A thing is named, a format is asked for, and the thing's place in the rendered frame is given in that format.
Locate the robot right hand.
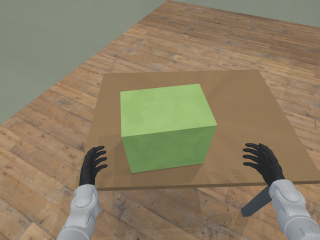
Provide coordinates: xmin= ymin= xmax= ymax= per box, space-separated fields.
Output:
xmin=242 ymin=143 xmax=285 ymax=186

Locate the right robot forearm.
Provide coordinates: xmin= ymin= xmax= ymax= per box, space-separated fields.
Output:
xmin=269 ymin=179 xmax=320 ymax=240

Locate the left robot forearm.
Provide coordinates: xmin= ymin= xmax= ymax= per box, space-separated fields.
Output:
xmin=56 ymin=184 xmax=100 ymax=240

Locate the carton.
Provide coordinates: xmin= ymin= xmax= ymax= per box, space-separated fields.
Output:
xmin=120 ymin=83 xmax=217 ymax=173

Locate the table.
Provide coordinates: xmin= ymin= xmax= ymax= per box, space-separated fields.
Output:
xmin=75 ymin=69 xmax=320 ymax=217

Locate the robot left hand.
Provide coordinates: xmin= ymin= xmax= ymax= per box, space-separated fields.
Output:
xmin=79 ymin=146 xmax=108 ymax=186

